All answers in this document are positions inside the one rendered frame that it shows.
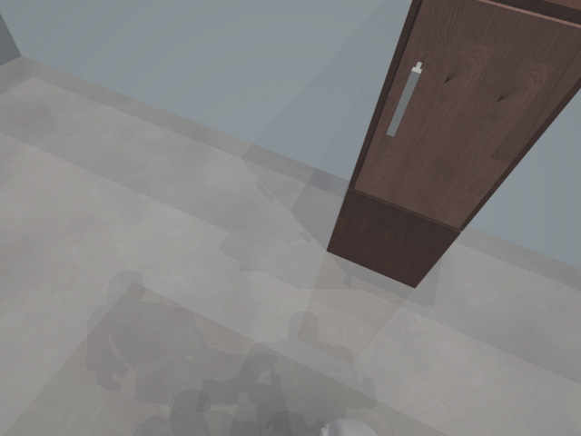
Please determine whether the handle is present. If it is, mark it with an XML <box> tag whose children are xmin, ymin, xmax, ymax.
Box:
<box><xmin>387</xmin><ymin>62</ymin><xmax>422</xmax><ymax>137</ymax></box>

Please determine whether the cupboard door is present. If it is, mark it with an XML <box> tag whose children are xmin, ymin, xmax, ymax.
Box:
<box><xmin>354</xmin><ymin>0</ymin><xmax>581</xmax><ymax>228</ymax></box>

